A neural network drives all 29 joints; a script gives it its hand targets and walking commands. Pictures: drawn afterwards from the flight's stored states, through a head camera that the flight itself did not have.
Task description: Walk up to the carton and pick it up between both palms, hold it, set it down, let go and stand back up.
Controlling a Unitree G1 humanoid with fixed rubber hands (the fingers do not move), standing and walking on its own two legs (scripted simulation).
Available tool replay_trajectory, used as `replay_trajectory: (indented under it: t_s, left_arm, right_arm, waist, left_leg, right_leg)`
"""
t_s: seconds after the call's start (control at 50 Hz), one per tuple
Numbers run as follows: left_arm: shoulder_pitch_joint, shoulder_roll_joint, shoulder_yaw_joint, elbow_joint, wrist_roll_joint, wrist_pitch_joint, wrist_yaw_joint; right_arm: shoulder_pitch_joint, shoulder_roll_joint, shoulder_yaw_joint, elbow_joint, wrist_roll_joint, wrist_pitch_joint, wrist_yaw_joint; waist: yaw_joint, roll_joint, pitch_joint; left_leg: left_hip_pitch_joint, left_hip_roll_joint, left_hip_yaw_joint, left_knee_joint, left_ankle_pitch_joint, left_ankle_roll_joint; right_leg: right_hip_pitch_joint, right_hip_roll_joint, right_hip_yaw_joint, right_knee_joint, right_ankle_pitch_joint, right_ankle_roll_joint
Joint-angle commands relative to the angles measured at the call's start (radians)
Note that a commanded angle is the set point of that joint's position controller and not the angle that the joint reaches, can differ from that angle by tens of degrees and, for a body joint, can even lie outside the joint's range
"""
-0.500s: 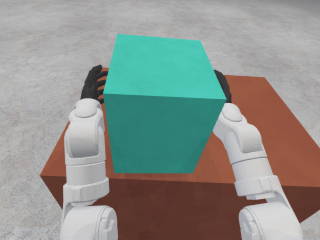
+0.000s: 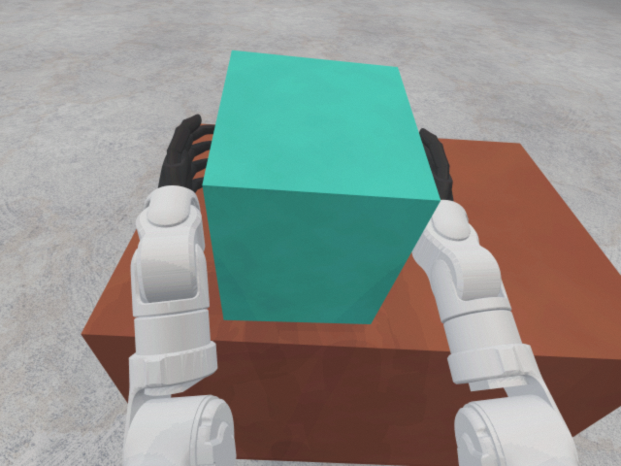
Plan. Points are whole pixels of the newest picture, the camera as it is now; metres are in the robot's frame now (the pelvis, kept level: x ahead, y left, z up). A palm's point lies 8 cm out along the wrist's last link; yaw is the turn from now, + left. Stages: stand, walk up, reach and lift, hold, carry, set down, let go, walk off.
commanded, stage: set down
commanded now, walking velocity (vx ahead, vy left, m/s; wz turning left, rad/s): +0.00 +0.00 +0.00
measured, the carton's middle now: (307, 198) +0.39 +0.02 +0.18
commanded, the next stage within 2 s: none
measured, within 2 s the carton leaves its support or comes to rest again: neither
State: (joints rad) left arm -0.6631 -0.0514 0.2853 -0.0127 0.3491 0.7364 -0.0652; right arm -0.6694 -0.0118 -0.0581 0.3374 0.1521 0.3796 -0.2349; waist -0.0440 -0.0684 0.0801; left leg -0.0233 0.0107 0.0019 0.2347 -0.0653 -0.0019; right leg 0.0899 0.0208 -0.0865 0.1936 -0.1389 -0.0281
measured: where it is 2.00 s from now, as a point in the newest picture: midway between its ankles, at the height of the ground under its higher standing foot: outside the picture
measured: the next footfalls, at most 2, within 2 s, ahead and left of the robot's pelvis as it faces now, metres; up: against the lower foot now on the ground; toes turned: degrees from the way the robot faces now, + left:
none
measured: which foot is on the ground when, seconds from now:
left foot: down 0.00-1.00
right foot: down 0.00-1.00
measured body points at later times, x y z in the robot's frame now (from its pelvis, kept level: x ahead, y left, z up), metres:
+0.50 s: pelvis +0.03 +0.00 +0.00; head +0.03 +0.03 +0.45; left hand +0.40 +0.16 +0.14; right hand +0.40 -0.14 +0.13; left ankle +0.05 +0.12 -0.75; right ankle -0.01 -0.10 -0.75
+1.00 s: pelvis +0.02 +0.00 +0.00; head +0.03 +0.03 +0.45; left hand +0.41 +0.17 +0.11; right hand +0.42 -0.12 +0.11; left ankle +0.05 +0.12 -0.75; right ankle -0.01 -0.10 -0.75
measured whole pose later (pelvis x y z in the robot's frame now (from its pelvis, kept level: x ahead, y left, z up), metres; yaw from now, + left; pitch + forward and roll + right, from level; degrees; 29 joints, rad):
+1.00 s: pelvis +0.02 +0.00 +0.00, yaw +0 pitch -1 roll +0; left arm -0.58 -0.04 0.28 0.46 0.27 0.25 -0.01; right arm -0.57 0.05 -0.16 0.70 -0.03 -0.04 -0.20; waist 0.03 -0.07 0.03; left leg -0.11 0.01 0.00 0.19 -0.06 0.00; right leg 0.02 0.02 -0.08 0.13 -0.12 -0.03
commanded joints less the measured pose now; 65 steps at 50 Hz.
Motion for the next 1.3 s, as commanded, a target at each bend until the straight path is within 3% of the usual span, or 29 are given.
replay_trajectory:
  t_s: [0.0,0.06,0.18,0.32,0.44,0.56,0.72,0.84,1.04,1.28]
  left_arm:
    - [-0.475,-0.303,-0.296,-0.025,-0.097,-0.149,-0.135]
    - [-0.434,-0.295,-0.299,0.003,-0.087,-0.214,-0.127]
    - [-0.431,-0.338,-0.427,-0.063,-0.135,-0.333,-0.089]
    - [-0.423,-0.386,-0.509,-0.051,-0.186,-0.452,-0.038]
    - [-0.397,-0.383,-0.465,0.03,-0.178,-0.467,-0.041]
    - [-0.395,-0.363,-0.401,0.112,-0.157,-0.465,-0.061]
    - [-0.472,-0.385,-0.389,0.187,-0.149,-0.514,-0.062]
    - [-0.527,-0.414,-0.382,0.248,-0.148,-0.56,-0.05]
    - [-0.55,-0.421,-0.307,0.364,-0.116,-0.595,-0.057]
    - [-0.575,-0.431,-0.243,0.46,-0.084,-0.639,-0.073]
  right_arm:
    - [-0.589,0.274,0.175,-0.148,-0.055,-0.183,0.098]
    - [-0.547,0.274,0.174,-0.115,-0.104,-0.272,0.124]
    - [-0.54,0.317,0.279,-0.184,-0.11,-0.419,0.129]
    - [-0.51,0.387,0.378,-0.168,-0.097,-0.488,0.136]
    - [-0.48,0.407,0.383,-0.087,-0.087,-0.474,0.13]
    - [-0.464,0.397,0.342,-0.018,-0.094,-0.456,0.123]
    - [-0.504,0.399,0.276,0.042,-0.134,-0.475,0.139]
    - [-0.544,0.428,0.239,0.09,-0.173,-0.492,0.157]
    - [-0.571,0.474,0.191,0.17,-0.225,-0.497,0.176]
    - [-0.572,0.505,0.121,0.228,-0.29,-0.507,0.184]
  waist:
    - [0.02,0.075,-0.321]
    - [0.028,0.06,-0.33]
    - [0.02,0.062,-0.505]
    - [0.043,0.09,-0.622]
    - [0.068,0.07,-0.571]
    - [0.064,0.046,-0.493]
    - [0.047,0.072,-0.512]
    - [0.053,0.092,-0.575]
    - [0.08,0.074,-0.615]
    - [0.075,0.083,-0.649]
  left_leg:
    - [0.148,-0.035,0.061,-0.049,-0.077,-0.01]
    - [0.162,-0.027,0.06,-0.049,-0.034,-0.008]
    - [0.243,-0.026,0.04,0.001,0.244,-0.014]
    - [0.225,-0.025,0.014,0.01,0.357,-0.007]
    - [0.182,-0.027,0.007,-0.006,0.327,0.01]
    - [0.149,-0.03,0.01,-0.024,0.257,0.013]
    - [0.159,-0.025,0.013,-0.015,0.232,-0.008]
    - [0.167,-0.019,0.01,-0.004,0.237,-0.015]
    - [0.097,-0.02,0.009,-0.011,0.23,0.008]
    - [0.068,-0.023,0.005,-0.005,0.275,0.001]
  right_leg:
    - [-0.029,0.015,-0.045,-0.042,0.025,0.072]
    - [0.008,0.015,-0.038,-0.041,0.077,0.071]
    - [0.107,0.026,-0.015,-0.016,0.347,0.075]
    - [0.127,0.018,0.008,0.008,0.492,0.083]
    - [0.129,0.004,0.022,0.01,0.505,0.092]
    - [0.127,-0.005,0.024,0.0,0.468,0.096]
    - [0.064,0.007,0.008,-0.023,0.371,0.078]
    - [0.014,0.012,0.0,-0.03,0.331,0.067]
    - [0.037,0.008,0.009,-0.012,0.369,0.071]
    - [0.042,0.012,0.006,-0.004,0.432,0.069]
